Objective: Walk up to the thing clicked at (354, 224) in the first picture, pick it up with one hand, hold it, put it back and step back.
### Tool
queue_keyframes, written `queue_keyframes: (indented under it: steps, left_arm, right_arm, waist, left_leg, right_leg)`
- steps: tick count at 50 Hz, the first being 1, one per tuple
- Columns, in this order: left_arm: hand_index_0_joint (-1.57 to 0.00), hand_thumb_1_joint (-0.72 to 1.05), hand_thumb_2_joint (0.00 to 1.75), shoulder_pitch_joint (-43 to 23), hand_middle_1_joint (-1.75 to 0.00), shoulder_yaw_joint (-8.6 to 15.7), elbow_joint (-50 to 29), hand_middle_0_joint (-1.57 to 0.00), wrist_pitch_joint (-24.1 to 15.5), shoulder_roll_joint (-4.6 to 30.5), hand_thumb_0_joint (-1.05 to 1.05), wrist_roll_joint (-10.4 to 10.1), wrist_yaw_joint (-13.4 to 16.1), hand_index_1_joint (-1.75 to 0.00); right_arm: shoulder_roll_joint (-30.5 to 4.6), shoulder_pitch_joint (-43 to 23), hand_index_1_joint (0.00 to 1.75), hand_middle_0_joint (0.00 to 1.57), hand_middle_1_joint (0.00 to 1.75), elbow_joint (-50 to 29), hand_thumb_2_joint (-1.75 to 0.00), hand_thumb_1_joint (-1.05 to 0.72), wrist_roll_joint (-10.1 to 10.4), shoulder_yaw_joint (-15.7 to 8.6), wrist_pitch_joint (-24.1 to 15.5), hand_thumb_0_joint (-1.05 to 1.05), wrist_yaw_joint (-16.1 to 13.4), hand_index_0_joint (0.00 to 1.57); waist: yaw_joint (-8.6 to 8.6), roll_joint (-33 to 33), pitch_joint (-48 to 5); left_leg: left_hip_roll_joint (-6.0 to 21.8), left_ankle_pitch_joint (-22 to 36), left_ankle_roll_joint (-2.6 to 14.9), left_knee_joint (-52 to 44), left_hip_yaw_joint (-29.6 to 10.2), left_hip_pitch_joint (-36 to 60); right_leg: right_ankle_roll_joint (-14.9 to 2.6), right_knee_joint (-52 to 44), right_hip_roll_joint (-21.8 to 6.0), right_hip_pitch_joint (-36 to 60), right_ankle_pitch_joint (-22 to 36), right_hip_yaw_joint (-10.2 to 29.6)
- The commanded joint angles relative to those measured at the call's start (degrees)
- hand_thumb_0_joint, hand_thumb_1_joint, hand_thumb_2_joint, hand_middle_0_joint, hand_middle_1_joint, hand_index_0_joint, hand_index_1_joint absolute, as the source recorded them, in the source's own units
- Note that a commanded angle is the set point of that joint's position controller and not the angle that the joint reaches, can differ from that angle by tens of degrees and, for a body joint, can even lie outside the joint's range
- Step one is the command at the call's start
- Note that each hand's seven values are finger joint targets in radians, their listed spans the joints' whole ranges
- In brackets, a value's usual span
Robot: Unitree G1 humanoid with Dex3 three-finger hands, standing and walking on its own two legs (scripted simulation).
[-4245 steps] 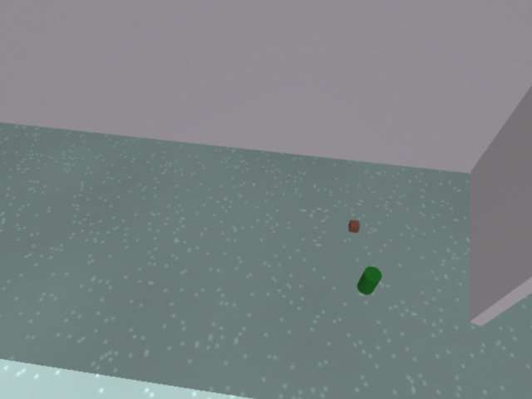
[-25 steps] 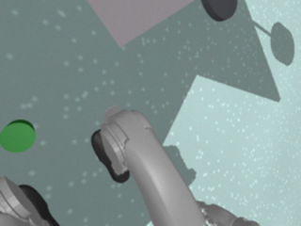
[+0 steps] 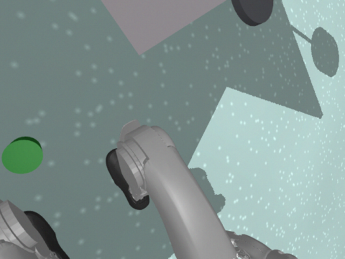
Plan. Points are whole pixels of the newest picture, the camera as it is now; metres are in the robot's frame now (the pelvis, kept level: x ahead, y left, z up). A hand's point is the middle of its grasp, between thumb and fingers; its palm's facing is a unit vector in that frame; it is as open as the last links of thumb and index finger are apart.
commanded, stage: rest palm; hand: left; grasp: from above
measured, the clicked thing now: out of the picture +0.57 +0.31 -0.33
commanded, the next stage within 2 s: withdraw in 0.06 s
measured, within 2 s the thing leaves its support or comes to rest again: neither
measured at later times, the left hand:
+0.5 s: hand out of the picture +0.54 +0.30 -0.22, palm faces +0.03 -0.42 -0.91, open 14.3 cm
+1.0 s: hand out of the picture +0.52 +0.26 -0.16, palm faces -0.51 -0.21 -0.84, open 14.1 cm
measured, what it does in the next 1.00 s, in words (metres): stands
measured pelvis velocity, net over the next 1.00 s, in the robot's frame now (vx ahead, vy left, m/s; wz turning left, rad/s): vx -0.02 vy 0.00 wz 0.05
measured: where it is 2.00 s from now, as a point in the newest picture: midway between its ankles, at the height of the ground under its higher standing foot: (95, 219)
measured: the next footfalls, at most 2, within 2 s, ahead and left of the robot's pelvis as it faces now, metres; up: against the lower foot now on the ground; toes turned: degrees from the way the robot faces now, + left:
none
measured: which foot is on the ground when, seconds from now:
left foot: down 0.00-1.00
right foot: down 0.00-1.00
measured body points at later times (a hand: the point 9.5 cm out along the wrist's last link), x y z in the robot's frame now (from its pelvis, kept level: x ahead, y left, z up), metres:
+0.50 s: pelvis +0.00 +0.00 +0.01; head +0.33 +0.08 +0.29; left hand +0.54 +0.32 -0.16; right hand -0.01 -0.26 -0.05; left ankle +0.05 +0.13 -0.32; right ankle +0.12 -0.12 -0.32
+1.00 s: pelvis -0.02 +0.00 +0.00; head +0.26 +0.07 +0.35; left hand +0.55 +0.27 -0.11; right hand -0.03 -0.26 -0.07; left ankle +0.05 +0.13 -0.32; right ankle +0.12 -0.12 -0.32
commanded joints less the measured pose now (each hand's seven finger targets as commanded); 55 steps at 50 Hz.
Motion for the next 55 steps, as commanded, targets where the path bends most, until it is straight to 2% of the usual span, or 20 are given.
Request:
queue_keyframes:
  steps: [1,9,15,17,22,24,27,30,33,34,35,38,41,43,45,49,51,52,53,55]
  left_arm:
    - [-0.03,-0.58,1.00,-16.59,-1.01,-1.92,-6.02,-0.06,-0.34,5.51,0.00,1.61,1.92,-1.03]
    - [-0.07,-0.56,1.00,-16.00,-1.02,-1.97,-6.21,-0.05,0.11,5.76,0.00,0.96,1.41,-1.01]
    - [-0.07,-0.57,0.99,-15.10,-1.01,-2.25,-10.29,-0.06,0.24,8.84,0.00,2.96,0.71,-1.00]
    - [-0.07,-0.57,1.00,-16.38,-1.01,-2.15,-12.52,-0.06,0.40,9.65,0.00,4.04,0.41,-1.00]
    - [-0.07,-0.58,1.01,-20.92,-0.98,-3.39,-23.00,-0.09,0.96,11.48,0.00,7.76,-3.45,-1.00]
    - [-0.08,-0.58,1.01,-22.08,-0.98,-4.46,-28.63,-0.09,1.66,10.78,0.00,9.49,-6.67,-0.99]
    - [-0.08,-0.58,1.00,-22.39,-0.97,-7.17,-32.36,-0.09,2.80,6.43,0.00,11.85,-13.37,-0.99]
    - [-0.08,-0.57,1.00,-17.16,-0.96,-13.10,-23.30,-0.10,3.68,-2.03,0.00,15.99,-21.24,-0.98]
    - [-0.09,-0.53,0.97,-10.64,-0.97,-17.06,-13.92,-0.09,3.19,-7.69,0.00,19.94,-29.34,-0.97]
    - [-0.09,-0.53,0.98,-8.49,-0.98,-17.92,-11.76,-0.08,2.63,-9.03,0.00,21.78,-31.78,-0.97]
    - [-0.09,-0.51,0.97,-7.91,-0.99,-18.63,-12.57,-0.08,1.78,-10.34,0.00,22.82,-34.42,-0.97]
    - [-0.07,-0.53,0.99,-8.71,-1.01,-19.32,-16.63,-0.06,-1.69,-10.08,0.00,25.81,-40.10,-0.99]
    - [-0.07,-0.53,0.99,-6.21,-1.02,-20.02,-19.91,-0.05,-6.78,-11.26,0.00,27.03,-43.56,-1.00]
    - [-0.07,-0.52,0.98,-5.43,-1.02,-19.16,-20.59,-0.05,-11.33,-8.97,0.00,28.45,-43.90,-1.00]
    - [-0.07,-0.52,0.98,-7.72,-1.02,-18.49,-24.18,-0.05,-16.16,-6.38,0.00,29.84,-42.65,-0.99]
    - [-0.06,-0.53,0.98,-13.91,-1.01,-15.01,-37.98,-0.04,-23.28,3.19,0.00,33.38,-36.84,-0.99]
    - [-0.06,-0.55,0.99,-15.86,-0.99,-10.66,-43.71,-0.05,-23.99,9.47,0.00,36.08,-33.30,-0.98]
    - [-0.06,-0.56,0.99,-13.07,-0.99,-10.38,-39.83,-0.05,-23.45,8.21,0.00,36.70,-32.03,-0.98]
    - [-0.05,-0.56,0.99,-11.37,-0.98,-12.33,-35.54,-0.05,-23.24,4.02,0.00,37.41,-31.33,-0.97]
    - [-0.05,-0.55,0.99,-10.54,-0.98,-14.88,-30.66,-0.05,-22.66,0.71,0.00,38.23,-30.96,-0.97]
  right_arm:
    - [-20.85,14.51,0.30,0.20,0.30,5.13,-0.90,-0.90,-0.16,-4.50,0.76,0.00,-0.18,0.20]
    - [-21.17,14.68,0.30,0.20,0.30,5.35,-0.90,-0.90,-0.34,-4.16,0.82,0.00,-0.08,0.20]
    - [-20.24,14.03,0.30,0.20,0.30,4.05,-0.90,-0.90,0.23,-3.76,0.85,0.00,-0.17,0.20]
    - [-19.68,14.51,0.30,0.20,0.30,3.47,-0.90,-0.90,0.87,-4.01,1.02,0.00,-0.13,0.20]
    - [-17.57,15.66,0.30,0.20,0.30,1.18,-0.91,-0.91,3.01,-5.96,1.68,0.00,-1.49,0.20]
    - [-16.68,17.50,0.30,0.20,0.30,-0.05,-0.91,-0.91,4.58,-7.12,2.41,0.00,-2.02,0.20]
    - [-14.63,18.86,0.30,0.20,0.30,0.71,-0.90,-0.91,6.65,-9.11,3.23,0.00,-2.60,0.20]
    - [-13.08,20.64,0.30,0.20,0.30,3.14,-0.90,-0.91,7.39,-10.53,4.31,0.00,-2.98,0.20]
    - [-14.05,23.72,0.30,0.20,0.30,4.00,-0.90,-0.90,7.68,-11.20,5.45,0.00,-3.79,0.20]
    - [-14.55,24.43,0.30,0.20,0.30,4.12,-0.90,-0.90,7.91,-11.72,5.84,0.00,-4.10,0.20]
    - [-15.18,25.01,0.30,0.20,0.30,3.47,-0.90,-0.89,8.07,-12.17,6.18,0.00,-4.71,0.20]
    - [-16.15,25.08,0.30,0.20,0.30,1.70,-0.90,-0.89,8.54,-14.11,6.93,0.00,-6.50,0.20]
    - [-14.55,25.15,0.30,0.20,0.30,-0.18,-0.89,-0.89,8.28,-13.86,7.43,0.00,-8.67,0.20]
    - [-13.61,24.56,0.30,0.20,0.30,-1.64,-0.89,-0.89,7.89,-13.30,7.74,0.00,-10.26,0.20]
    - [-12.47,24.02,0.30,0.20,0.30,-3.01,-0.89,-0.89,7.44,-12.40,7.99,0.00,-11.86,0.20]
    - [-12.60,22.56,0.30,0.20,0.30,-6.07,-0.89,-0.89,7.17,-11.36,8.48,0.00,-15.38,0.20]
    - [-13.38,21.93,0.30,0.20,0.30,-7.20,-0.89,-0.89,7.38,-12.04,9.27,0.00,-16.98,0.20]
    - [-13.28,21.88,0.30,0.20,0.30,-7.53,-0.90,-0.89,7.47,-12.45,9.60,0.00,-17.49,0.20]
    - [-12.57,22.02,0.30,0.20,0.30,-6.78,-0.90,-0.89,7.27,-12.16,9.97,0.00,-17.73,0.20]
    - [-11.43,22.52,0.30,0.20,0.30,-6.06,-0.90,-0.89,6.60,-12.21,10.14,0.00,-18.41,0.20]
  waist:
    - [-7.50,32.91,-40.85]
    - [-7.22,31.44,-41.51]
    - [-5.27,32.48,-46.34]
    - [-3.83,34.81,-48.46]
    - [-0.88,42.23,-55.81]
    - [0.53,44.20,-61.16]
    - [2.18,45.13,-64.42]
    - [1.69,39.56,-55.00]
    - [0.91,29.17,-46.44]
    - [1.45,26.69,-44.84]
    - [0.86,25.04,-42.74]
    - [1.57,22.61,-40.83]
    - [2.01,19.76,-40.67]
    - [2.30,18.56,-40.17]
    - [2.97,19.41,-43.31]
    - [5.46,28.55,-56.47]
    - [8.52,36.65,-63.43]
    - [8.27,37.15,-61.36]
    - [6.30,35.57,-58.00]
    - [3.93,31.47,-53.92]
  left_leg:
    - [2.14,16.49,2.64,-14.45,4.00,27.41]
    - [1.80,17.16,3.03,-13.82,5.03,24.93]
    - [2.25,19.72,3.04,-13.47,5.61,26.54]
    - [2.73,21.37,2.98,-13.69,5.69,28.06]
    - [3.52,21.21,2.42,-15.27,6.30,33.12]
    - [3.59,23.60,2.35,-14.70,7.19,34.64]
    - [3.26,25.85,2.15,-13.90,8.29,33.87]
    - [2.66,22.56,2.28,-13.96,8.87,28.21]
    - [1.57,18.22,3.41,-15.14,8.73,22.45]
    - [1.36,16.32,3.69,-15.75,8.79,21.65]
    - [0.93,15.63,3.90,-16.43,8.62,21.57]
    - [0.51,13.44,3.85,-18.71,8.30,21.79]
    - [0.44,13.21,3.75,-17.96,8.85,21.79]
    - [0.18,12.26,3.76,-16.44,9.22,18.92]
    - [-0.14,11.61,3.53,-15.55,9.57,19.47]
    - [0.25,14.63,2.47,-15.01,11.38,28.00]
    - [0.28,17.89,2.05,-15.90,12.45,31.98]
    - [0.45,18.62,1.76,-15.86,12.73,31.98]
    - [0.49,17.44,1.89,-15.70,12.71,29.03]
    - [0.59,14.16,2.43,-16.12,12.88,25.48]
  right_leg:
    - [-1.29,-9.95,1.39,28.25,19.60,-5.69]
    - [-0.64,-10.22,1.62,31.26,20.93,-5.15]
    - [-0.39,-10.18,1.75,34.20,23.76,-4.47]
    - [-0.61,-10.22,1.70,34.33,25.09,-4.10]
    - [-1.89,-11.12,2.31,32.93,23.98,-2.76]
    - [-2.25,-10.74,2.57,34.71,26.92,-1.61]
    - [-2.56,-9.34,2.74,34.38,30.21,-0.95]
    - [-3.05,-9.28,3.70,28.54,24.88,-1.94]
    - [-3.27,-10.47,3.87,25.35,18.77,-2.82]
    - [-3.72,-11.38,3.92,24.44,15.95,-3.14]
    - [-4.00,-12.39,3.70,23.62,14.31,-3.31]
    - [-5.09,-14.14,3.30,21.15,9.66,-3.65]
    - [-5.22,-14.46,3.09,22.31,8.41,-3.09]
    - [-5.24,-13.84,2.78,22.28,6.76,-2.78]
    - [-5.27,-13.04,2.76,22.68,5.63,-2.73]
    - [-5.25,-11.32,2.22,25.40,8.36,-1.86]
    - [-5.32,-10.42,1.52,26.42,12.39,-1.02]
    - [-5.50,-9.92,1.55,25.46,13.42,-1.04]
    - [-5.59,-9.91,1.88,23.63,12.72,-1.46]
    - [-5.29,-11.88,2.44,23.27,10.30,-1.57]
